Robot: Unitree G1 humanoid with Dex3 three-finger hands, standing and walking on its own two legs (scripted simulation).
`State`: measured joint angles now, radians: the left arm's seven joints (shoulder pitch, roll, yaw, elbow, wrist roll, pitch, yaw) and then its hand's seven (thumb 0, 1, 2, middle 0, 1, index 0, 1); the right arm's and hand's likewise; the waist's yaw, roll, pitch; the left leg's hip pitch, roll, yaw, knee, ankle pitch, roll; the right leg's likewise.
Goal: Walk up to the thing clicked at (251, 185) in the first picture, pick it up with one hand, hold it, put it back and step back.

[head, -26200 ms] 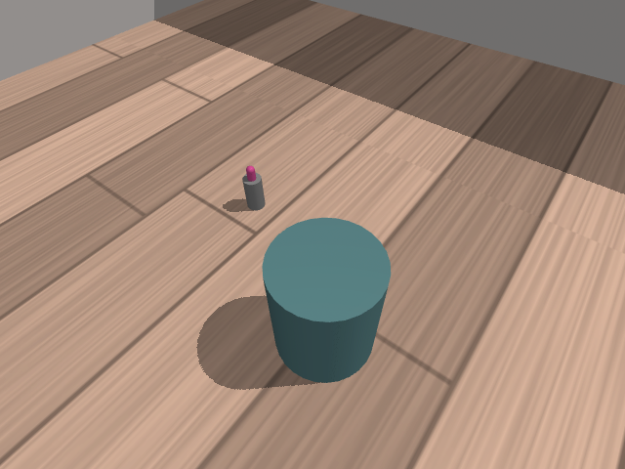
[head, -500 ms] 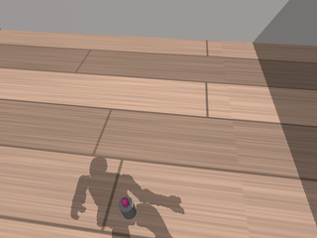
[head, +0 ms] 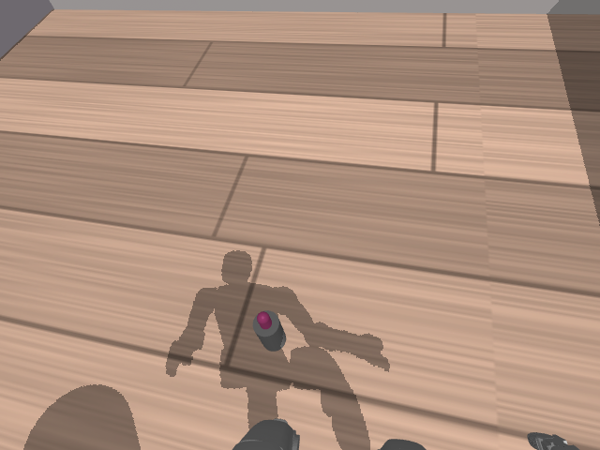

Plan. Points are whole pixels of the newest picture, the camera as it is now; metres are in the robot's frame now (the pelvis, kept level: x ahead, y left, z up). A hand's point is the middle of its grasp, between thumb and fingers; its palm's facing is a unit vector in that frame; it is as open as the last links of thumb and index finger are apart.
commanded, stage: walk up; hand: left
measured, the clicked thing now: (268, 328) +0.49 +0.20 -0.65
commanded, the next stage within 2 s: stand in 1.52 s
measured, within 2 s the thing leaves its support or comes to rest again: neither
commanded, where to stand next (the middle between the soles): +0.11 +0.03 m, yaw -2 degrees
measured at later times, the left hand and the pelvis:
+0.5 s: hand out of the picture +0.12 +0.27 -0.14, palm faces -0.01 -0.92 -0.39, open 7.4 cm; pelvis +0.03 +0.01 -0.01, yaw +1 degrees
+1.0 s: hand out of the picture +0.10 +0.30 -0.15, palm faces -0.10 -0.93 -0.36, open 7.4 cm; pelvis +0.01 +0.04 +0.00, yaw -3 degrees
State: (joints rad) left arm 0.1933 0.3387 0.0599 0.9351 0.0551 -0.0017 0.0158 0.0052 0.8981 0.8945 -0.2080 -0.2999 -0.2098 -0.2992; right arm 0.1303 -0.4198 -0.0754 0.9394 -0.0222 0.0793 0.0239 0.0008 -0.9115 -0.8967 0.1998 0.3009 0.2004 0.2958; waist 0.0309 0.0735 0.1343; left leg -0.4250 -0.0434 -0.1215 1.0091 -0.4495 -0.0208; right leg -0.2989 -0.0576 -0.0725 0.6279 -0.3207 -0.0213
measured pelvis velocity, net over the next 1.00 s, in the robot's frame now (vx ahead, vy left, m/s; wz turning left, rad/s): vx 0.01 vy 0.04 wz -0.05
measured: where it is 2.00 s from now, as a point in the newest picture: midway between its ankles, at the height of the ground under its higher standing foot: outside the picture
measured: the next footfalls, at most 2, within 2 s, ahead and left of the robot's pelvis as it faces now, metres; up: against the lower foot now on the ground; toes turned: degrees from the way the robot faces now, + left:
left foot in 0.12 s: +0.02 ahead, +0.16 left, +0.00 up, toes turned +1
left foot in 0.62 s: +0.06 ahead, +0.16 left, +0.00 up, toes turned -1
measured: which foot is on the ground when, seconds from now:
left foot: up 0.00-0.10, down 0.12-0.38, up 0.40-0.60, down 0.62-1.00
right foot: down 0.00-0.64, up 0.66-0.86, down 0.88-1.00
